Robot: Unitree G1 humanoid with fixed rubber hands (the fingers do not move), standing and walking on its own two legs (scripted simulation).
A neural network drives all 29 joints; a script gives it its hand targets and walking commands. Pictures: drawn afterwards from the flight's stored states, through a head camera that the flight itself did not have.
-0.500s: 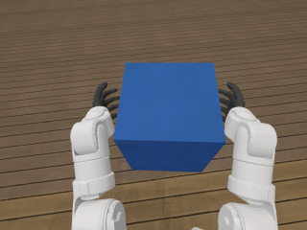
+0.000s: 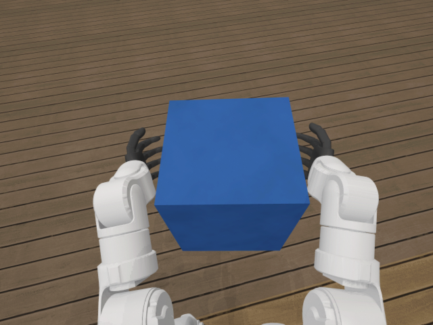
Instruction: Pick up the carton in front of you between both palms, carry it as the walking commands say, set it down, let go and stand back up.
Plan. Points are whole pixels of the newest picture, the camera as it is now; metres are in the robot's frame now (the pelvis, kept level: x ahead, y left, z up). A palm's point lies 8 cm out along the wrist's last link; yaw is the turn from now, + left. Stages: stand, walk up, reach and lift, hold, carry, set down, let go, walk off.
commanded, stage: carry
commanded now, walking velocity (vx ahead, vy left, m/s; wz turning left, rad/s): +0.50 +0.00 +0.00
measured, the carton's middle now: (229, 182) +0.36 -0.02 +0.05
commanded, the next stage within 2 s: none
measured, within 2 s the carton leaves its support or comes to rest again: neither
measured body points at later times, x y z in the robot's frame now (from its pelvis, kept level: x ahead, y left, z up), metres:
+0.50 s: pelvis +0.29 -0.04 +0.05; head +0.30 -0.05 +0.50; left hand +0.62 +0.14 +0.17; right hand +0.66 -0.17 +0.16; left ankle +0.27 +0.08 -0.61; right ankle +0.31 -0.12 -0.69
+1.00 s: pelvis +0.60 +0.01 +0.06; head +0.63 +0.03 +0.51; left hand +0.93 +0.15 +0.14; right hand +0.92 -0.15 +0.14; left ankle +0.56 +0.08 -0.69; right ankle +0.66 -0.13 -0.63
